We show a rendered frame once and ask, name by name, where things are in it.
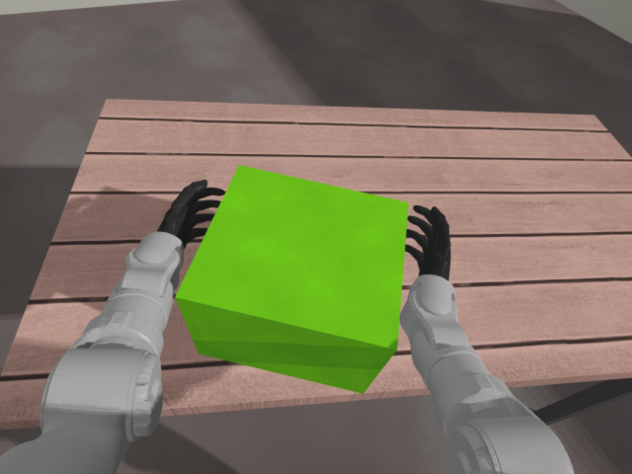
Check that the carton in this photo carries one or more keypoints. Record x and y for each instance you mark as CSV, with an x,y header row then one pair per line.
x,y
299,278

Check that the right robot forearm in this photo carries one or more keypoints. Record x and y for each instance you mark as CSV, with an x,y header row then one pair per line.
x,y
461,385

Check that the right robot hand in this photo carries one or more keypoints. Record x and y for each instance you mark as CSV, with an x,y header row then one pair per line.
x,y
435,259

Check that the left robot hand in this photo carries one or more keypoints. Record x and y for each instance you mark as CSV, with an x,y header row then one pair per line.
x,y
180,219

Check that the left robot forearm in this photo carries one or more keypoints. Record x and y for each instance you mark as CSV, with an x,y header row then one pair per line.
x,y
137,311

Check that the table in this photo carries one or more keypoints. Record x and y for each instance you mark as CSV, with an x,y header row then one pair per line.
x,y
539,208

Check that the right robot upper arm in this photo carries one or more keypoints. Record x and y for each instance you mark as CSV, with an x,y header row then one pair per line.
x,y
512,445

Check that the left robot upper arm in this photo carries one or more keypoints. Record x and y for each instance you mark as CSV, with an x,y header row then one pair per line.
x,y
99,401

